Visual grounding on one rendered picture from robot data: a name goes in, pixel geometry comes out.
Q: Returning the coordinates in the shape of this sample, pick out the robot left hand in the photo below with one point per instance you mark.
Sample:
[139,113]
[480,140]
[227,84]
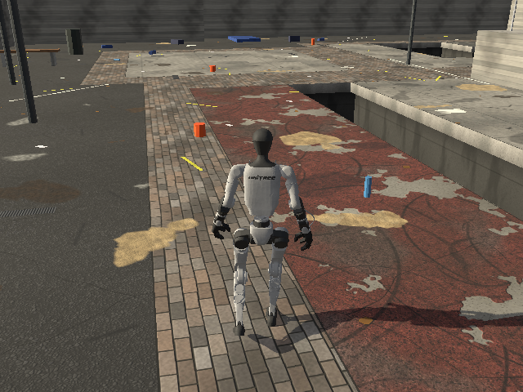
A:
[223,228]

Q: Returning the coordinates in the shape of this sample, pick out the robot head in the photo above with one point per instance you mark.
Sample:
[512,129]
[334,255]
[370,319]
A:
[262,141]

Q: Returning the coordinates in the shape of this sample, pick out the robot left upper arm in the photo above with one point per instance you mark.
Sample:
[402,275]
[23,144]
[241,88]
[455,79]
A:
[231,185]

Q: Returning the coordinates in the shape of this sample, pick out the robot right upper arm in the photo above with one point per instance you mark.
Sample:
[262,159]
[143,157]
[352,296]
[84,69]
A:
[287,172]

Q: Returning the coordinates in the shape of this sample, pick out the left robot forearm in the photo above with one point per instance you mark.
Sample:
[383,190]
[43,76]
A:
[221,213]

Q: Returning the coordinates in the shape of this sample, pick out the left robot foot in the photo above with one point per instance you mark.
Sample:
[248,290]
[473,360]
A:
[239,330]

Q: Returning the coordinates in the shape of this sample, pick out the robot right hand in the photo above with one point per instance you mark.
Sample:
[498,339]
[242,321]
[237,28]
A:
[306,238]

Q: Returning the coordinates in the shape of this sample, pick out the right robot forearm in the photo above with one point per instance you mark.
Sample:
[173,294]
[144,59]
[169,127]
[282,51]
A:
[300,215]

